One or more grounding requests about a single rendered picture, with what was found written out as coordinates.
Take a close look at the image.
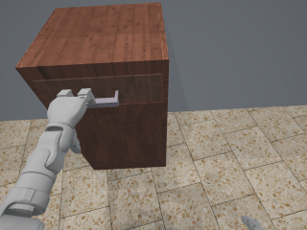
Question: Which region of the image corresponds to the cabinet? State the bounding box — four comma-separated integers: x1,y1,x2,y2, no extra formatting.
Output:
15,2,169,171

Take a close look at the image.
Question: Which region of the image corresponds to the left robot upper arm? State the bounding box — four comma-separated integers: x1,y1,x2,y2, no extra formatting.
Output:
0,214,45,230

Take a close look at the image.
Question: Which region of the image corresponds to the robot left hand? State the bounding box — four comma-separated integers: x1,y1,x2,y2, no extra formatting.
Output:
47,88,96,154

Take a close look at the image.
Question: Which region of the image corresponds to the drawer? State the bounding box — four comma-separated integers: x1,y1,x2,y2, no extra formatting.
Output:
33,73,162,104

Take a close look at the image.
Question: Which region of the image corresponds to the robot right hand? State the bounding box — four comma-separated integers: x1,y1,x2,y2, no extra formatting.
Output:
241,215,266,230

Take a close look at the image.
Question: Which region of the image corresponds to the handle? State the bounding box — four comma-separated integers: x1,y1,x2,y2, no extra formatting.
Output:
86,90,119,108

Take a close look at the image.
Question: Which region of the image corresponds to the left robot forearm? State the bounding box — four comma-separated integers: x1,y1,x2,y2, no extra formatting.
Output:
0,123,74,218

